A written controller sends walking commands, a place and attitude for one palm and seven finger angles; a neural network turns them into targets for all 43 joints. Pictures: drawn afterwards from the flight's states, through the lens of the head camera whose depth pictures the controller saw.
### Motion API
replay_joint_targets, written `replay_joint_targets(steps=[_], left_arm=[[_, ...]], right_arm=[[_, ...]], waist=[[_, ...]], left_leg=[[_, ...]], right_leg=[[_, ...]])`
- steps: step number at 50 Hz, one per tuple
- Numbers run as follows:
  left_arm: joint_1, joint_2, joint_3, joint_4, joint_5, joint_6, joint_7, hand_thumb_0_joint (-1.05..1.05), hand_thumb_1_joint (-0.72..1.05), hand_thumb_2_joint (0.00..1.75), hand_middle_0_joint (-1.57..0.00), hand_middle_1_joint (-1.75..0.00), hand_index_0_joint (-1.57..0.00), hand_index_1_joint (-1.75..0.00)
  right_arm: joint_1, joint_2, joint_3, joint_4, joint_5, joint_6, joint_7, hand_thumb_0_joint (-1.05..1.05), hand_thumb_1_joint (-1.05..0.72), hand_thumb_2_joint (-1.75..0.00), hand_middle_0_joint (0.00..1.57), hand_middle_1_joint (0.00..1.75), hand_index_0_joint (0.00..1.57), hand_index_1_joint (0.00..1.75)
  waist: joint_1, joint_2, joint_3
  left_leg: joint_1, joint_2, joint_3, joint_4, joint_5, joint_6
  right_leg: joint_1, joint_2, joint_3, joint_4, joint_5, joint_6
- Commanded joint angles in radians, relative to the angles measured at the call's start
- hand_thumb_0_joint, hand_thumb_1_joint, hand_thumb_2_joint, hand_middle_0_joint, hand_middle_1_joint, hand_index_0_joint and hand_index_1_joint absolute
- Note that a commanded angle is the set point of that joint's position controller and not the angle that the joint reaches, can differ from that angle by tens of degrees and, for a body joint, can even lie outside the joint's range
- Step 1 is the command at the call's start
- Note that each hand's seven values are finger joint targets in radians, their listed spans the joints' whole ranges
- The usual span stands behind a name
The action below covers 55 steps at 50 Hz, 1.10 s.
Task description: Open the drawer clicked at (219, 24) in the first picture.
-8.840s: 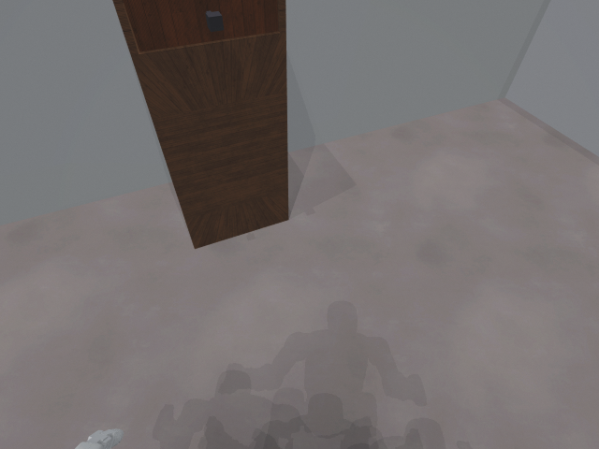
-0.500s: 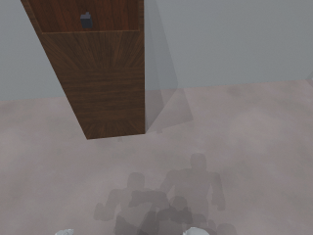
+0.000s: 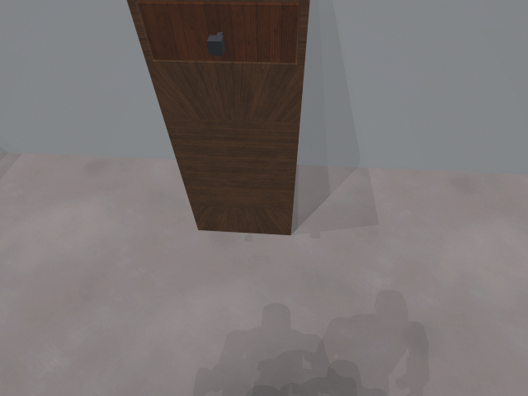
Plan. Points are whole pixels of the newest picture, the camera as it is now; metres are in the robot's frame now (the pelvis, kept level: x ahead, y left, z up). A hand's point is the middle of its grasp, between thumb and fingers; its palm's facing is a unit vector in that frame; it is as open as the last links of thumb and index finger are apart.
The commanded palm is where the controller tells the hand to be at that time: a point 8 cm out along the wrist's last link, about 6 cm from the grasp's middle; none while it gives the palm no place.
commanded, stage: take the last steps up to it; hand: left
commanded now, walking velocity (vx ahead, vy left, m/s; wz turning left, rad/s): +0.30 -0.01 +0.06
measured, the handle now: (217, 41) +0.85 +0.19 +0.13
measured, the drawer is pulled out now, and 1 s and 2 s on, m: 0.00 0.00 0.00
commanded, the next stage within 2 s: come to a stop and stand still in 0.94 s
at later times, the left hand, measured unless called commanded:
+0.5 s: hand (163, 381) +0.17 +0.21 -0.17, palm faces +0.00 -0.99 -0.17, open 7.4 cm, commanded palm none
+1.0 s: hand (205, 328) +0.27 +0.15 -0.17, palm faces +0.11 -0.98 -0.17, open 7.3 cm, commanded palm none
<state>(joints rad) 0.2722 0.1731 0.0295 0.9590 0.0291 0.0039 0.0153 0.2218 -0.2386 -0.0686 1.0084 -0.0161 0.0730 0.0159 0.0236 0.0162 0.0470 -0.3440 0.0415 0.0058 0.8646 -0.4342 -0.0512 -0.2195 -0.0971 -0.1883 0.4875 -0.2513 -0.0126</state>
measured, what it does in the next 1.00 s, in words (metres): walks ahead: left foot, then right foot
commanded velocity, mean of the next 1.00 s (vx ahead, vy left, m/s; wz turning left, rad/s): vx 0.26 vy -0.03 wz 0.01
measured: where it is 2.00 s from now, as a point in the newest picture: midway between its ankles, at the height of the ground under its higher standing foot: (291, 383)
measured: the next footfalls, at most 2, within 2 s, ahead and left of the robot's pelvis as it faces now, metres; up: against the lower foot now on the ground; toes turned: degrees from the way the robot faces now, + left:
left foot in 0.10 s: +0.01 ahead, +0.14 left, +0.00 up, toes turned +5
right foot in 0.60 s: +0.30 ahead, -0.11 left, +0.00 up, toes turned -8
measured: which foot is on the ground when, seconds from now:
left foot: up 0.00-0.08, down 0.10-0.60, up 0.62-1.00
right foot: down 0.00-0.10, up 0.12-0.58, down 0.60-1.00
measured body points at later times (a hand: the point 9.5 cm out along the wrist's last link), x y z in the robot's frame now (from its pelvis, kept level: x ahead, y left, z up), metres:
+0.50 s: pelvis +0.11 +0.02 +0.00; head +0.12 +0.02 +0.44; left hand +0.17 +0.26 -0.16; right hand +0.01 -0.18 -0.16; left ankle -0.03 +0.13 -0.74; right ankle +0.22 -0.11 -0.70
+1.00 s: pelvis +0.28 -0.03 +0.00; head +0.28 -0.02 +0.45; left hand +0.26 +0.20 -0.16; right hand +0.37 -0.25 -0.15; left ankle +0.33 +0.11 -0.72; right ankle +0.26 -0.11 -0.74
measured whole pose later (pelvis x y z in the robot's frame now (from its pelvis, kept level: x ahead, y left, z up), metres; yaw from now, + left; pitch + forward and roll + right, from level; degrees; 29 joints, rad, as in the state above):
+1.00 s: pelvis +0.28 -0.03 +0.00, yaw +2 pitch +0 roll -1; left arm 0.32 0.15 0.04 1.11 0.02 -0.05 0.00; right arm 0.19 -0.16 -0.05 1.02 -0.02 -0.02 0.01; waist 0.03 0.02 0.00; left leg -0.42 0.11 0.07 0.71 -0.27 -0.01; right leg -0.14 0.02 -0.18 0.39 -0.25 -0.06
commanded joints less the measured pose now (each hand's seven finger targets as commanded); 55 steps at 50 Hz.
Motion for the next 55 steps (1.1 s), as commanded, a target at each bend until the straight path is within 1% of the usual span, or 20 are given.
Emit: replay_joint_targets(steps=[1, 3, 4, 5, 6, 10, 13, 24, 26, 28, 29, 30, 31, 33, 35, 38, 47, 52, 54, 55], left_arm=[[0.073, 0.217, 0.058, 0.001, 0.003, -0.025, 0.007, 0.0, 0.9, 0.9, -0.2, -0.3, -0.2, -0.3], [0.04, 0.192, 0.051, 0.013, -0.009, -0.019, 0.001, 0.0, 0.9, 0.9, -0.2, -0.3, -0.2, -0.3], [0.026, 0.143, 0.04, 0.005, -0.018, -0.014, -0.004, 0.0, 0.9, 0.9, -0.2, -0.3, -0.2, -0.3], [-0.002, 0.069, 0.023, -0.024, -0.018, -0.012, -0.012, 0.0, 0.9, 0.9, -0.2, -0.3, -0.2, -0.3], [-0.07, 0.09, 0.021, -0.048, -0.007, -0.015, -0.011, 0.0, 0.9, 0.9, -0.2, -0.3, -0.2, -0.3], [-0.055, 0.091, 0.029, 0.021, 0.0, -0.017, -0.036, 0.0, 0.9, 0.9, -0.2, -0.3, -0.2, -0.3], [-0.013, 0.078, 0.027, 0.05, -0.005, -0.016, -0.041, 0.0, 0.9, 0.9, -0.2, -0.3, -0.2, -0.3], [-0.221, 0.039, 0.023, -0.02, -0.017, -0.021, -0.047, 0.0, 0.9, 0.9, -0.2, -0.3, -0.2, -0.3], [-0.164, 0.05, 0.028, -0.003, -0.018, -0.029, -0.045, 0.0, 0.9, 0.9, -0.2, -0.3, -0.2, -0.3], [0.069, 0.094, 0.044, 0.069, -0.014, -0.047, -0.039, 0.0, 0.9, 0.9, -0.2, -0.3, -0.2, -0.3], [0.211, 0.158, 0.063, 0.113, -0.003, -0.061, -0.029, 0.0, 0.9, 0.9, -0.2, -0.3, -0.2, -0.3], [0.317, 0.264, 0.091, 0.135, -0.003, -0.068, -0.016, 0.0, 0.9, 0.9, -0.2, -0.3, -0.2, -0.3], [0.31, 0.29, 0.088, 0.137, -0.025, -0.063, -0.011, 0.0, 0.9, 0.9, -0.2, -0.3, -0.2, -0.3], [0.091, 0.196, 0.069, 0.083, -0.023, -0.056, -0.003, 0.0, 0.9, 0.9, -0.2, -0.3, -0.2, -0.3], [-0.03, 0.119, 0.041, 0.053, -0.016, -0.062, 0.001, 0.0, 0.9, 0.9, -0.2, -0.3, -0.2, -0.3], [-0.045, 0.081, 0.024, 0.059, -0.009, -0.07, 0.002, 0.0, 0.9, 0.9, -0.2, -0.3, -0.2, -0.3], [0.091, 0.111, 0.034, 0.109, -0.006, -0.079, -0.004, 0.0, 0.9, 0.9, -0.2, -0.3, -0.2, -0.3], [0.102, 0.08, 0.028, 0.128, -0.017, -0.063, -0.002, 0.0, 0.9, 0.9, -0.2, -0.3, -0.2, -0.3], [0.14, 0.003, 0.003, 0.118, -0.028, -0.056, -0.001, 0.0, 0.9, 0.9, -0.2, -0.3, -0.2, -0.3], [0.133, 0.005, -0.002, 0.126, -0.026, -0.049, 0.01, 0.0, 0.9, 0.9, -0.2, -0.3, -0.2, -0.3]], right_arm=[[-0.024, -0.016, 0.008, -0.073, -0.003, -0.059, 0.002, 0.0, -0.9, -0.9, 0.2, 0.3, 0.2, 0.3], [0.092, -0.023, 0.011, -0.027, -0.004, -0.078, -0.004, 0.0, -0.9, -0.9, 0.2, 0.3, 0.2, 0.3], [0.165, -0.079, -0.001, -0.002, -0.006, -0.09, -0.014, 0.0, -0.9, -0.9, 0.2, 0.3, 0.2, 0.3], [0.232, -0.164, -0.02, 0.014, -0.014, -0.092, -0.022, 0.0, -0.9, -0.9, 0.2, 0.3, 0.2, 0.3], [0.25, -0.183, -0.021, 0.016, -0.014, -0.087, -0.03, 0.0, -0.9, -0.9, 0.2, 0.3, 0.2, 0.3], [0.144, -0.073, 0.018, 0.011, -0.009, -0.113, -0.044, 0.0, -0.9, -0.9, 0.2, 0.3, 0.2, 0.3], [0.176, -0.06, 0.019, 0.027, -0.001, -0.133, -0.05, 0.0, -0.9, -0.9, 0.2, 0.3, 0.2, 0.3], [0.296, -0.048, 0.014, 0.106, -0.016, -0.142, -0.06, 0.0, -0.9, -0.9, 0.2, 0.3, 0.2, 0.3], [0.276, -0.067, 0.01, 0.11, -0.015, -0.14, -0.059, 0.0, -0.9, -0.9, 0.2, 0.3, 0.2, 0.3], [0.254, -0.077, 0.005, 0.11, -0.007, -0.139, -0.055, 0.0, -0.9, -0.9, 0.2, 0.3, 0.2, 0.3], [0.256, -0.053, 0.006, 0.104, 0.005, -0.143, -0.045, 0.0, -0.9, -0.9, 0.2, 0.3, 0.2, 0.3], [0.307, 0.017, 0.016, 0.081, 0.017, -0.146, -0.039, 0.0, -0.9, -0.9, 0.2, 0.3, 0.2, 0.3], [0.238, -0.005, 0.016, 0.053, 0.022, -0.137, -0.04, 0.0, -0.9, -0.9, 0.2, 0.3, 0.2, 0.3], [0.162, 0.017, 0.004, 0.047, 0.012, -0.126, -0.03, 0.0, -0.9, -0.9, 0.2, 0.3, 0.2, 0.3], [0.171, 0.046, 0.009, 0.053, -0.006, -0.104, -0.024, 0.0, -0.9, -0.9, 0.2, 0.3, 0.2, 0.3], [0.237, 0.071, 0.01, 0.071, -0.012, -0.077, -0.018, 0.0, -0.9, -0.9, 0.2, 0.3, 0.2, 0.3], [0.009, 0.055, 0.02, -0.017, -0.007, -0.105, -0.004, 0.0, -0.9, -0.9, 0.2, 0.3, 0.2, 0.3], [0.093, 0.021, 0.026, 0.029, -0.007, -0.134, -0.017, 0.0, -0.9, -0.9, 0.2, 0.3, 0.2, 0.3], [0.191, -0.08, 0.017, 0.054, -0.007, -0.135, -0.039, 0.0, -0.9, -0.9, 0.2, 0.3, 0.2, 0.3], [0.151, -0.061, 0.026, 0.056, -0.004, -0.119, -0.05, 0.0, -0.9, -0.9, 0.2, 0.3, 0.2, 0.3]], waist=[[0.022, -0.195, -0.05], [-0.036, -0.125, -0.067], [-0.075, 0.062, -0.078], [-0.104, 0.329, -0.033], [-0.122, 0.272, 0.049], [-0.057, 0.157, 0.153], [-0.039, 0.103, 0.105], [-0.078, 0.139, 0.133], [-0.046, 0.136, 0.1], [0.061, 0.042, -0.035], [0.117, -0.043, -0.126], [0.125, -0.316, -0.259], [0.123, -0.235, -0.239], [0.057, -0.09, -0.041], [-0.021, -0.066, 0.04], [-0.077, -0.109, 0.034], [-0.001, -0.098, 0.015], [-0.043, -0.013, -0.028], [-0.05, 0.251, -0.116], [-0.037, 0.174, -0.091]], left_leg=[[0.039, -0.016, 0.083, -0.229, -0.002, 0.024], [0.272, -0.024, 0.094, -0.453, 0.114, 0.039], [0.393, 0.087, -0.072, -0.55, 0.028, 0.076], [0.421, 0.3, -0.37, -0.679, -0.117, 0.158], [0.347, 0.368, -0.445, -0.731, -0.14, 0.222], [0.227, 0.26, -0.236, -0.733, 0.087, 0.194], [0.296, 0.213, -0.124, -0.698, 0.36, 0.19], [0.362, 0.247, -0.036, -0.622, 0.649, 0.195], [0.323, 0.245, -0.013, -0.547, 0.787, 0.186], [0.267, 0.191, 0.028, -0.29, 0.861, 0.141], [0.082, 0.131, 0.072, -0.059, 0.673, 0.103], [-0.14, -0.039, 0.108, 0.279, -0.04, 0.059], [-0.191, -0.024, -0.01, 0.46, -0.167, 0.083], [-0.212, 0.062, -0.03, 0.516, -0.001, 0.094], [-0.151, 0.102, -0.027, 0.433, 0.088, 0.076], [-0.067, 0.091, 0.012, 0.284, 0.14, 0.049], [-0.106, 0.064, 0.067, -0.162, 0.153, 0.032], [0.213, 0.034, 0.076, -0.437, 0.306, 0.046], [0.41, 0.327, -0.227, -0.495, 0.827, 0.191], [0.34, 0.357, -0.197, -0.509, 0.974, 0.244]], right_leg=[[0.063, -0.23, 0.238, -0.22, -0.101, -0.113], [-0.085, -0.165, 0.166, -0.129, -0.246, -0.05], [-0.23, -0.091, 0.094, 0.035, -0.294, -0.001], [-0.411, 0.032, -0.01, 0.276, -0.314, 0.048], [-0.466, 0.025, 0.078, 0.408, -0.314, 0.031], [-0.445, -0.026, 0.148, 0.576, -0.101, 0.033], [-0.437, -0.015, 0.128, 0.596, -0.017, 0.052], [-0.394, -0.005, 0.085, 0.25, 0.016, 0.02], [-0.235, 0.042, 0.049, 0.18, -0.004, -0.005], [0.078, 0.086, 0.037, 0.055, 0.086, -0.027], [0.331, -0.025, 0.164, 0.036, 0.11, -0.069], [0.509, -0.314, 0.595, -0.082, 0.21, -0.181], [0.421, -0.371, 0.698, -0.187, 0.169, -0.234], [0.119, -0.318, 0.589, -0.286, -0.216, -0.199], [-0.113, -0.252, 0.416, -0.315, -0.186, -0.151], [-0.201, -0.172, 0.236, -0.341, -0.074, -0.117], [0.053, -0.183, 0.247, -0.286, 0.138, -0.17], [-0.021, -0.1, 0.167, -0.062, 0.182, -0.097], [-0.193, 0.047, 0.054, 0.228, -0.165, 0.008], [-0.162, 0.038, 0.11, 0.283, -0.339, 0.018]])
